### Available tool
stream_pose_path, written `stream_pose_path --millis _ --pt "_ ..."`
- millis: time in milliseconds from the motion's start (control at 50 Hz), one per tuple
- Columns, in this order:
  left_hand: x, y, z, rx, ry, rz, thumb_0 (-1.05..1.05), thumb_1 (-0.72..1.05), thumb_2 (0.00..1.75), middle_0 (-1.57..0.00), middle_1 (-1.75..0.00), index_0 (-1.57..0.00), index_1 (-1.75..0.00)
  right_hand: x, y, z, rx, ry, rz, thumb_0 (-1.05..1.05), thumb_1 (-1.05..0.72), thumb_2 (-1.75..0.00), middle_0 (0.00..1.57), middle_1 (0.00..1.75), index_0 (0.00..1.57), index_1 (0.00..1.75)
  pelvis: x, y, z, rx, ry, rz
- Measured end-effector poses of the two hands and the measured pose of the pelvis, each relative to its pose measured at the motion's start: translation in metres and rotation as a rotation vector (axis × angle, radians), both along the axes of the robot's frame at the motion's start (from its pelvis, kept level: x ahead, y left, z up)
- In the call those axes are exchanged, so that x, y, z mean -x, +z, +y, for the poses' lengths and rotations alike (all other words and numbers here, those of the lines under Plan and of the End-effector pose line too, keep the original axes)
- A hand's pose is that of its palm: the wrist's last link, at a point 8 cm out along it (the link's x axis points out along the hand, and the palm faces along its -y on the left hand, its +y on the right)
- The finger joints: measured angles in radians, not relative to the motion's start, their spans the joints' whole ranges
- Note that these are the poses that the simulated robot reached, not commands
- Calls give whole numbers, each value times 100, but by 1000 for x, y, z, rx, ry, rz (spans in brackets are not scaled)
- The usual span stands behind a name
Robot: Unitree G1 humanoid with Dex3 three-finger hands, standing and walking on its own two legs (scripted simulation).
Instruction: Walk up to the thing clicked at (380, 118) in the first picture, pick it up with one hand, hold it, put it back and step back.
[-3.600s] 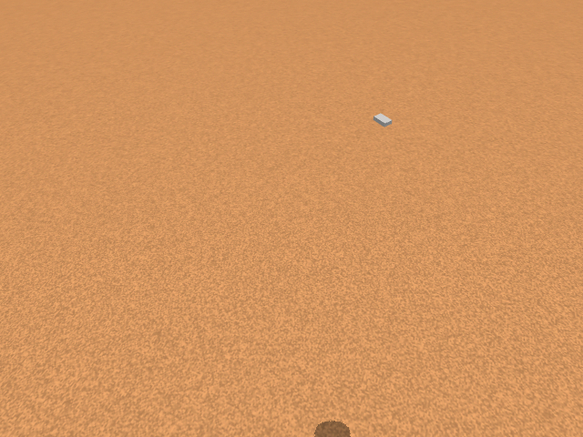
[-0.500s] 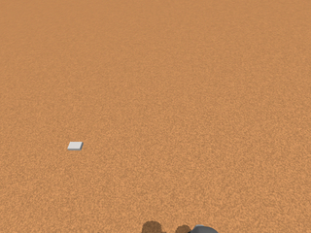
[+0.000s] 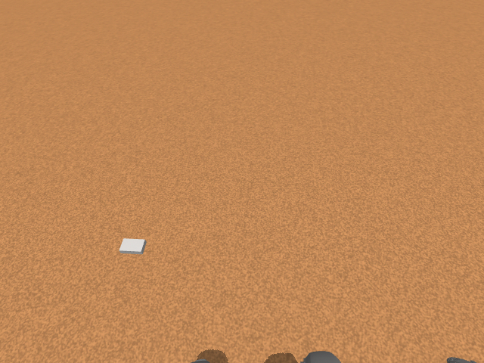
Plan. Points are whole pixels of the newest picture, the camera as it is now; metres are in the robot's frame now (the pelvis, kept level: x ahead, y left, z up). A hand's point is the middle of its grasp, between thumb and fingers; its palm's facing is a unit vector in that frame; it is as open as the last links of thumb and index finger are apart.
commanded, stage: walk up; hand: left
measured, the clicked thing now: (133, 246) +0.73 +0.54 -0.72
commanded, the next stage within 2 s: none
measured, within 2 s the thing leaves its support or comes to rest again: neither
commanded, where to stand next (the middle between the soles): +0.33 +0.33 m, yaw -5 degrees
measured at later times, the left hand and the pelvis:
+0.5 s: hand out of the picture +0.17 +0.46 -0.10, palm faces -0.02 -0.81 -0.59, open 7.3 cm; pelvis +0.12 +0.14 +0.00, yaw -1 degrees
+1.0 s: hand out of the picture +0.31 +0.59 -0.11, palm faces -0.05 -0.84 -0.55, open 7.3 cm; pelvis +0.23 +0.30 +0.00, yaw -2 degrees
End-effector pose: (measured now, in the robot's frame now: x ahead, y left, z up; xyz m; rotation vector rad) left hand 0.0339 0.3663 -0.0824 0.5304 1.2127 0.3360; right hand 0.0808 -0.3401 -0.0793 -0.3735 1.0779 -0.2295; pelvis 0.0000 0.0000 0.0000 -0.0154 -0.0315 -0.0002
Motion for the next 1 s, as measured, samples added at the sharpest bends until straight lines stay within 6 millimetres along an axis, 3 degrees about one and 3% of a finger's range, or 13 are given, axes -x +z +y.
stream_pose_path --millis 80,180,260,340,460,560,620,660,780,860,920,1000 --pt "-38 6 8 43 -44 -13 0 91 90 -21 -30 -21 -30 10 3 28 -22 -42 57 0 -90 -90 20 30 21 30 -22 12 19 -10 -15 -2" --pt "-84 16 10 62 -89 -39 0 91 90 -21 -30 -21 -30 12 -11 53 -62 -68 131 0 -90 -90 20 30 21 30 -51 16 40 -18 -25 -5" --pt "-108 16 24 25 -100 -100 0 90 90 -21 -30 -21 -30 -9 -36 71 -88 -64 162 1 -90 -90 20 30 21 30 -73 2 53 -8 -31 -12" --pt "-115 26 48 -2 -60 -119 0 90 90 -21 -30 -21 -31 -45 -43 99 -107 -34 161 1 -90 -90 20 30 21 30 -89 5 76 19 -19 -18" --pt "-121 36 101 -30 -47 -98 0 90 90 -22 -30 -21 -31 -100 -35 137 -101 10 98 1 -90 -90 20 30 21 30 -111 7 120 17 -13 -11" --pt "-134 24 167 -47 -46 -63 0 90 90 -22 -30 -22 -31 -137 -25 171 -47 20 51 0 -90 -90 20 30 21 30 -132 -4 171 16 -18 3" --pt "-151 6 210 -65 -39 -32 0 90 90 -22 -30 -21 -31 -146 -24 194 1 0 13 0 -90 -90 20 30 21 30 -146 -17 204 -13 -33 -5" --pt "-167 1 225 -63 -29 -17 0 90 90 -21 -30 -21 -30 -143 -22 210 3 -28 14 0 -90 -90 20 30 21 30 -156 -16 219 1 -37 -4" --pt "-229 5 232 20 -94 -55 0 91 90 -21 -30 -21 -30 -125 -15 255 -26 -87 105 0 -90 -90 20 30 21 30 -186 2 247 -5 -46 -4" --pt "-263 9 229 47 -136 -98 0 91 90 -21 -30 -21 -30 -123 -26 277 -59 -96 172 0 -90 -90 20 30 21 30 -206 3 263 -10 -42 -4" --pt "-273 10 238 32 -143 -136 0 90 90 -21 -30 -21 -30 -137 -39 294 -76 -87 198 1 -90 -90 20 30 21 30 -218 -3 275 -4 -42 -16" --pt "-272 21 263 17 -102 -129 0 90 90 -22 -30 -21 -31 -172 -41 321 -91 -54 182 1 -90 -90 20 30 21 30 -232 4 300 6 -31 -24"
